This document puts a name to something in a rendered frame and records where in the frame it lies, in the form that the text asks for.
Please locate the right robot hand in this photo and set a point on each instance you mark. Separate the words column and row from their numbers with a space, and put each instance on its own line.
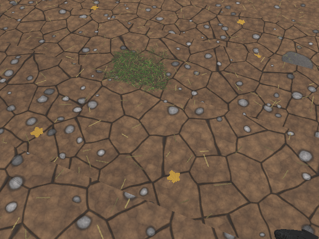
column 293, row 234

